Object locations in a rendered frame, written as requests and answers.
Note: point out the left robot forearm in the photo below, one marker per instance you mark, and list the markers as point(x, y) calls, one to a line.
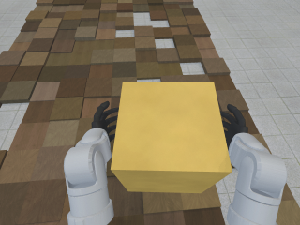
point(86, 180)

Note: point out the carton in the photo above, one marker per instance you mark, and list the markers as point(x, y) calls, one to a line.
point(169, 138)

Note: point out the right robot forearm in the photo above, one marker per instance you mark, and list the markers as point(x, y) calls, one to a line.
point(260, 182)

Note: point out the right robot hand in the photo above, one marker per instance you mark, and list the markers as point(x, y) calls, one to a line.
point(236, 125)

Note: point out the left robot hand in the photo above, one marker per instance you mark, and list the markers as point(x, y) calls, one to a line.
point(100, 120)

